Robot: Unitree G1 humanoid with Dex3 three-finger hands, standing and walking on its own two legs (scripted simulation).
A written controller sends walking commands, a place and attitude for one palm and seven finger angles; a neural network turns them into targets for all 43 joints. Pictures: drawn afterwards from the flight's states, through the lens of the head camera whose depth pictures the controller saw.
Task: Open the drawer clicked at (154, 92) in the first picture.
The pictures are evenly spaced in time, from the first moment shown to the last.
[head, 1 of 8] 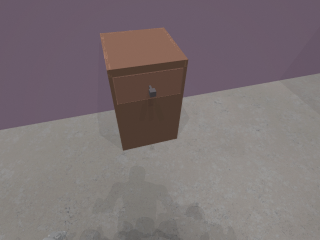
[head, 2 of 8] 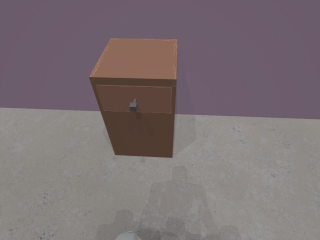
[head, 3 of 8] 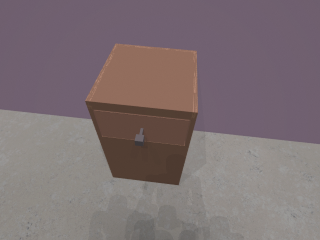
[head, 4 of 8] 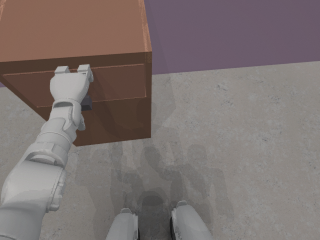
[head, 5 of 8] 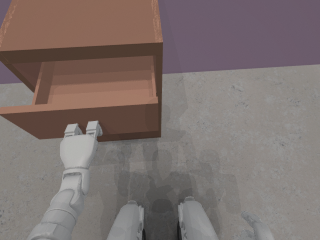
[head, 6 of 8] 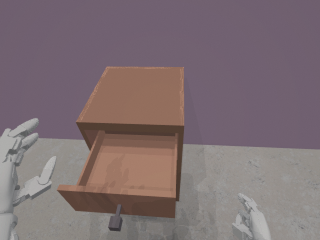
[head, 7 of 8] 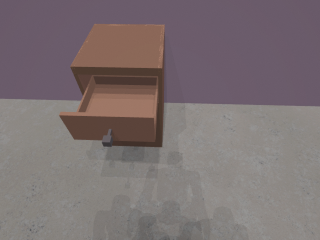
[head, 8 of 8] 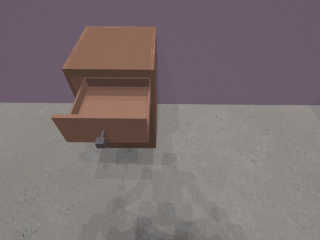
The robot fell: no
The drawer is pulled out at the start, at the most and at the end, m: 0.00 0.26 0.26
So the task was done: yes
